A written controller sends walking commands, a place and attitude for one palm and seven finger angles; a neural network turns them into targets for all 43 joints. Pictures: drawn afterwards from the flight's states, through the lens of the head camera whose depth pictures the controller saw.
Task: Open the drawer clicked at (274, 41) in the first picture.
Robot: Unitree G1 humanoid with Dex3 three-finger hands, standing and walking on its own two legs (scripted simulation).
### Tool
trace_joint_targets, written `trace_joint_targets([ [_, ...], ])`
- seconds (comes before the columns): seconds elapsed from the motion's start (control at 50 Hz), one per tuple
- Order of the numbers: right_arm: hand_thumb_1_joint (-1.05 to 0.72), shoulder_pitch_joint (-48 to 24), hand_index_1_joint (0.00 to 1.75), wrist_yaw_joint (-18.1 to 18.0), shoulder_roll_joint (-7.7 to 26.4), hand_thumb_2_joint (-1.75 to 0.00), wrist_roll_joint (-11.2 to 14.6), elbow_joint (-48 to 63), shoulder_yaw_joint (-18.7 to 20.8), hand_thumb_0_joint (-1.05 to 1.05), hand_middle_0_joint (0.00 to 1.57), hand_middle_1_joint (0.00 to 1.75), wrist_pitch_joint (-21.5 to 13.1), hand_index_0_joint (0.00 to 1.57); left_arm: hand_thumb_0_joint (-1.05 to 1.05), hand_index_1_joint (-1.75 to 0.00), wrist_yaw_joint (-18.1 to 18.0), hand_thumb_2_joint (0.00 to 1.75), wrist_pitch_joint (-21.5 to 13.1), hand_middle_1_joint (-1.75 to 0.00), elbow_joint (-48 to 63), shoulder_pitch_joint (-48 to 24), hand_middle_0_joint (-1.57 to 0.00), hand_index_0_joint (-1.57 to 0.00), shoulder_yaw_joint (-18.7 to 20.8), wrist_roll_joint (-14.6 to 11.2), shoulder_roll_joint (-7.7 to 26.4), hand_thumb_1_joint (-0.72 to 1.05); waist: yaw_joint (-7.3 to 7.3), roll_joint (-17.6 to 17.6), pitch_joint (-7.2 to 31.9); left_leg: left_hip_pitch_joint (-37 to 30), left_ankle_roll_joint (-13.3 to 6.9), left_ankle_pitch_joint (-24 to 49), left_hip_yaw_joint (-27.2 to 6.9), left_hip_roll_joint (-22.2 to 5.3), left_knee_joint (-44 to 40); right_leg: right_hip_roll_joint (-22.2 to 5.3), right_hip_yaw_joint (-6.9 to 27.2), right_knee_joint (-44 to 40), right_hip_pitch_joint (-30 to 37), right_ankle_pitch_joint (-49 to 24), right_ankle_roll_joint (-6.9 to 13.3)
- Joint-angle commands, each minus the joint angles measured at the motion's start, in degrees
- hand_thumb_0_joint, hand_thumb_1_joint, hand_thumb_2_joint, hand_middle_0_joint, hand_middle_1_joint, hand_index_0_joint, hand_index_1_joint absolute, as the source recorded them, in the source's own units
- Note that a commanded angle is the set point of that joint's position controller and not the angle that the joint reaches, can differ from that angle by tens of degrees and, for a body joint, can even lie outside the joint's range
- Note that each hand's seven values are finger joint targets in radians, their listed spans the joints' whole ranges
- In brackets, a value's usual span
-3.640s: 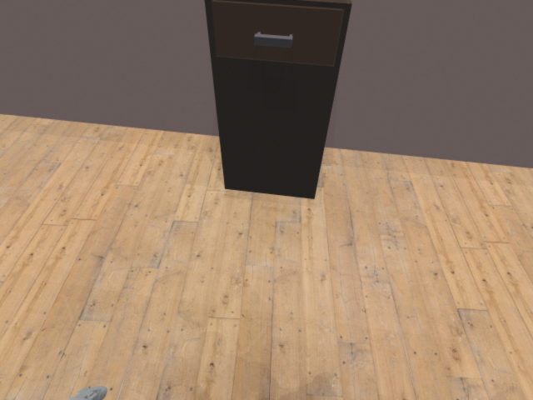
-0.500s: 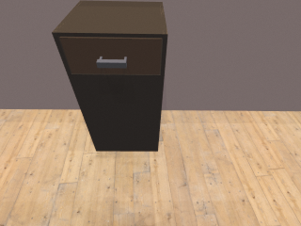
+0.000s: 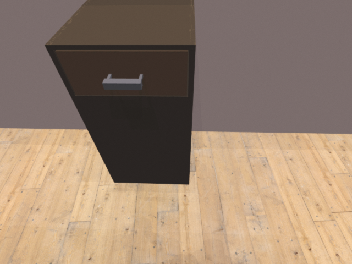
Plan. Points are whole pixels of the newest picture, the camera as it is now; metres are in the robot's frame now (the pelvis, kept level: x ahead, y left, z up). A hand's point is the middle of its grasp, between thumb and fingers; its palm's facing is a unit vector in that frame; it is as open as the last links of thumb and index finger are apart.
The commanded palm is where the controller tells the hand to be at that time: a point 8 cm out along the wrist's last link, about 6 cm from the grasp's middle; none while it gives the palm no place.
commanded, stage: take the last steps up to it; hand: left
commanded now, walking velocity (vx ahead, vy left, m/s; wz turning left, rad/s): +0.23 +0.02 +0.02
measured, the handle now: (124, 80) +0.67 +0.21 +0.05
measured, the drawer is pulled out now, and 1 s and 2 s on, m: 0.00 0.00 0.00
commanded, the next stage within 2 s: come to a stop and stand still in 0.20 s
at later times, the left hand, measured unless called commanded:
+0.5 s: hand out of the picture +0.10 +0.19 -0.18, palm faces +0.09 -0.98 -0.16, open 7.3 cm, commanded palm none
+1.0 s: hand (123, 250) +0.18 +0.15 -0.14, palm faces +0.06 -0.96 -0.26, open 7.3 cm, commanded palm none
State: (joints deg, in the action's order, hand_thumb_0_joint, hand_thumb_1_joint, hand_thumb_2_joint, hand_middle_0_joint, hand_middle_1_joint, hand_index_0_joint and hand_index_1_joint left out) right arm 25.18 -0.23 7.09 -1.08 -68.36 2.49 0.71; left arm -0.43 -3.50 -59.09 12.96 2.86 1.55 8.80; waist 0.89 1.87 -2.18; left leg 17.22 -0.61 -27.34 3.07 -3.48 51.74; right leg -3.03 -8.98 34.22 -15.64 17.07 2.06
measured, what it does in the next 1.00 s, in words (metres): walks ahead: left foot, then right foot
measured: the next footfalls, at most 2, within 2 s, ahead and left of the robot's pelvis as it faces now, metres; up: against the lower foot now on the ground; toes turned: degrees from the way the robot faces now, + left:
left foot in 0.32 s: +0.22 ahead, +0.14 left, +0.00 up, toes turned +10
right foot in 0.72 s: +0.20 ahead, -0.12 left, +0.00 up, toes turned -5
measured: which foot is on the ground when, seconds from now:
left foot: up 0.00-0.30, down 0.32-0.72, up 0.74-1.00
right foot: down 0.00-0.32, up 0.34-0.70, down 0.72-1.00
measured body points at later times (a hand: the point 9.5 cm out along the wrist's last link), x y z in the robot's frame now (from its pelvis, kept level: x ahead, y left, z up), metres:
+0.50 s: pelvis +0.14 +0.03 +0.01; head +0.16 +0.05 +0.45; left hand +0.09 +0.25 -0.16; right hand +0.25 -0.17 -0.13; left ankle +0.18 +0.13 -0.73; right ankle +0.12 -0.10 -0.70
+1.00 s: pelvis +0.11 -0.03 +0.01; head +0.13 -0.07 +0.46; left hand +0.18 +0.20 -0.12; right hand +0.13 -0.28 -0.16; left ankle +0.06 +0.13 -0.66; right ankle +0.16 -0.12 -0.73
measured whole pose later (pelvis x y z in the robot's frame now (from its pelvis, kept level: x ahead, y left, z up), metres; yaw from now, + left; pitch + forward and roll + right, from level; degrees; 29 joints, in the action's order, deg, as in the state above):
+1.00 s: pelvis +0.11 -0.03 +0.01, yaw +1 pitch -1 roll +3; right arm 15.2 0.0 13.2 -1.1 -60.7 4.0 4.3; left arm -1.4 0.6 -55.5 11.2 1.9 1.7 8.6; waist -0.7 1.1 -2.5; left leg 19.6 2.7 -22.4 0.9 -1.3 53.6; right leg -3.1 -5.2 26.5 -16.0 9.8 3.0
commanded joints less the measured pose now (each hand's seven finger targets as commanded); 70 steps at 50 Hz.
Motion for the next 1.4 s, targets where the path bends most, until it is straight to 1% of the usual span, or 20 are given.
trace_joint_targets([
  [0.0,-0.90,-6.6,0.30,0.7,3.0,-0.90,-0.6,7.5,1.3,0.00,0.20,0.30,-2.2,0.20,0.00,-0.30,-1.1,0.90,-0.1,-0.30,-1.5,9.4,-0.20,-0.20,0.9,0.0,5.4,0.90,-2.13,-7.0,-6.0,18.7,0.0,7.7,-1.6,-4.4,11.0,-17.5,19.5,-25.7,4.7,7.1,6.1],
  [0.06,-0.90,-6.5,0.30,1.0,1.6,-0.90,-0.4,7.7,0.9,0.00,0.20,0.30,-1.9,0.20,0.00,-0.30,-1.0,0.90,-0.9,-0.30,-2.3,10.3,-0.20,-0.20,0.5,0.1,5.1,0.90,-0.83,-7.8,-4.4,15.1,1.0,10.6,1.0,-3.7,3.7,-14.5,10.9,-23.9,5.2,-10.4,5.8],
  [0.18,-0.90,-14.8,0.30,1.6,2.5,-0.90,0.1,11.4,0.1,0.00,0.20,0.30,-2.7,0.20,0.00,-0.30,-0.9,0.90,-0.7,-0.30,-4.5,13.2,-0.20,-0.20,0.4,0.0,6.8,0.90,-2.43,-9.5,-3.6,8.3,0.2,13.5,4.3,-0.8,-11.8,-12.7,7.2,-20.0,8.1,-21.3,5.2],
  [0.24,-0.90,-10.7,0.30,1.0,4.5,-0.90,-0.2,10.3,0.2,0.00,0.20,0.30,-3.2,0.20,0.00,-0.30,-1.0,0.90,-0.1,-0.30,-5.0,12.7,-0.20,-0.20,0.4,-0.2,6.4,0.90,0.50,-7.4,-1.8,-4.7,-0.6,17.9,5.8,0.8,-21.4,-10.6,5.1,-11.9,5.4,-23.6,3.2],
  [0.26,-0.90,-5.2,0.30,0.5,7.0,-0.90,-0.4,8.7,0.7,0.00,0.20,0.30,-3.6,0.20,0.00,-0.30,-0.9,0.90,0.1,-0.30,-4.7,12.9,-0.20,-0.20,0.1,-0.3,5.4,0.90,2.77,-2.5,1.6,-14.2,-1.3,21.9,3.8,-0.6,-24.7,-8.1,3.4,-2.7,2.2,-22.2,1.8],
  [0.3,-0.90,2.5,0.30,-0.8,15.5,-0.90,-0.2,7.5,2.1,0.00,0.20,0.30,-3.3,0.20,0.00,-0.30,-0.8,0.90,0.3,-0.30,-2.8,14.5,-0.20,-0.20,-0.6,-0.8,1.8,0.90,3.94,14.4,9.6,-25.5,-11.3,45.3,-19.3,-21.6,-31.0,1.5,0.6,23.3,-11.5,18.8,-2.4],
  [0.36,-0.90,-12.7,0.30,-2.2,9.6,-0.90,0.4,10.1,-0.2,0.00,0.20,0.30,-2.9,0.20,0.00,-0.30,-1.7,0.90,2.3,-0.30,-4.9,12.8,-0.20,-0.20,-1.2,-0.8,0.8,0.90,-0.98,6.6,1.5,-7.6,-10.0,50.6,-9.3,-18.0,-33.4,-4.0,8.5,22.0,-6.1,13.7,-3.8],
  [0.46,-0.90,-14.9,0.30,-2.8,11.5,-0.90,0.7,10.2,1.2,0.00,0.20,0.30,-1.3,0.20,0.00,-0.30,-1.6,0.90,5.4,-0.30,-2.9,11.7,-0.20,-0.20,-0.3,-0.4,3.5,0.90,-1.18,4.8,3.5,-9.5,-9.7,56.8,-5.0,-16.3,-32.2,-2.1,6.7,15.6,-4.6,8.9,-4.6],
  [0.64,-0.90,-19.5,0.30,-1.3,11.8,-0.90,-0.4,13.7,3.1,0.00,0.20,0.30,0.6,0.20,0.00,-0.30,-1.3,0.90,5.2,-0.30,3.0,9.6,-0.20,-0.20,1.3,-0.2,4.0,0.90,-3.41,7.3,3.7,-1.5,-6.2,32.8,-2.3,-13.0,-27.1,-0.1,5.3,2.8,2.4,-0.6,-3.4],
  [0.66,-0.90,-18.5,0.30,-1.0,11.0,-0.90,-0.2,13.8,2.9,0.00,0.20,0.30,0.7,0.20,0.00,-0.30,-1.4,0.90,4.6,-0.30,2.9,10.1,-0.20,-0.20,1.3,0.0,5.0,0.90,-3.77,4.2,3.9,0.3,-4.1,25.8,-1.3,-10.3,-24.0,-0.4,5.4,-4.8,5.7,-6.7,-3.5],
  [0.7,-0.90,-15.0,0.30,-0.2,4.8,-0.90,0.6,14.9,1.9,0.00,0.20,0.30,1.2,0.20,0.00,-0.30,-1.6,0.90,3.4,-0.30,5.1,5.5,-0.20,-0.20,1.8,0.7,13.3,0.90,-1.61,-18.0,1.8,6.5,1.9,-2.1,3.2,1.9,-8.0,-17.9,25.2,-17.6,2.3,-20.2,3.1],
  [0.74,-0.90,-15.9,0.30,-0.4,6.9,-0.90,0.1,14.8,2.2,0.00,0.20,0.30,2.9,0.20,0.00,-0.30,-1.8,0.90,3.8,-0.30,6.1,2.9,-0.20,-0.20,2.0,0.4,13.5,0.90,-2.24,-15.9,1.6,5.1,1.0,-4.4,-3.9,1.8,4.0,-19.2,27.8,-20.9,-4.0,-9.3,7.6],
  [0.82,-0.90,-12.0,0.30,0.1,9.3,-0.90,-0.2,12.2,2.4,0.00,0.20,0.30,2.4,0.20,0.00,-0.30,-1.7,0.90,3.6,-0.30,7.2,-1.3,-0.20,-0.20,1.9,-0.2,11.8,0.90,-1.62,-9.3,0.8,9.6,2.3,5.6,-5.0,1.3,11.0,-15.1,19.8,-19.0,1.3,-8.9,6.0],
  [1.04,-0.90,-8.6,0.30,0.2,7.6,-0.90,0.2,11.4,1.2,0.00,0.20,0.30,1.6,0.20,0.00,-0.30,-1.3,0.90,4.0,-0.30,4.3,2.6,-0.20,-0.20,2.7,0.3,13.2,0.90,-3.96,-12.5,2.6,2.1,2.0,1.4,-1.0,1.9,-10.8,-14.2,21.3,-24.2,5.0,5.5,6.3],
  [1.12,-0.90,1.6,0.30,-0.4,5.7,-0.90,0.1,7.4,0.3,0.00,0.20,0.30,0.4,0.20,0.00,-0.30,-1.2,0.90,4.5,-0.30,2.6,-0.6,-0.20,-0.20,2.5,-0.2,11.7,0.90,0.35,-12.0,5.1,-11.8,0.5,8.8,2.0,3.8,-27.8,-9.7,16.8,-23.7,-0.4,9.2,2.3],
  [1.14,-0.90,3.9,0.30,-0.7,5.8,-0.90,0.1,6.4,0.0,0.00,0.20,0.30,0.0,0.20,0.00,-0.30,-1.1,0.90,4.6,-0.30,2.1,-1.2,-0.20,-0.20,2.0,-0.4,10.1,0.90,1.35,-9.4,4.5,-15.9,0.2,9.3,0.5,2.7,-32.7,-7.3,14.4,-20.4,-4.2,11.5,0.5],
  [1.18,-0.90,2.1,0.30,-1.3,11.2,-0.90,-1.0,7.6,0.5,0.00,0.20,0.30,-0.6,0.20,0.00,-0.30,-0.5,0.90,4.9,-0.30,2.7,0.1,-0.20,-0.20,0.5,-1.2,4.2,0.90,0.27,9.5,-2.5,-5.9,-4.9,-12.2,-18.8,-11.9,-46.6,1.1,4.7,-4.0,-10.4,7.6,-3.0],
  [1.22,-0.90,-6.0,0.30,-1.8,12.4,-0.90,-0.8,9.4,0.4,0.00,0.20,0.30,-0.9,0.20,0.00,-0.30,0.2,0.90,5.0,-0.30,1.8,-0.9,-0.20,-0.20,0.7,0.2,3.8,0.90,-0.88,12.8,-6.2,5.0,-7.5,-15.5,-22.8,-14.6,-51.2,1.5,6.7,12.0,-8.8,5.1,-2.7],
  [1.26,-0.90,-7.9,0.30,-2.2,9.6,-0.90,-0.4,8.9,-0.5,0.00,0.20,0.30,-1.5,0.20,0.00,-0.30,0.7,0.90,4.5,-0.30,0.1,2.2,-0.20,-0.20,0.9,0.3,4.7,0.90,-2.42,9.2,-7.0,0.6,-6.7,-4.1,-15.7,-11.2,-47.7,1.0,8.0,17.4,-12.2,2.6,-2.6],
  [1.38,-0.90,-0.3,0.30,-2.9,8.8,-0.90,-0.7,5.1,-0.4,0.00,0.20,0.30,-2.4,0.20,0.00,-0.30,0.6,0.90,3.2,-0.30,0.4,-1.0,-0.20,-0.20,-0.7,-0.7,2.3,0.90,1.41,7.1,-3.0,-15.1,-8.0,36.0,-10.3,-10.8,-36.5,0.7,5.6,3.2,-10.3,6.4,-3.4],
])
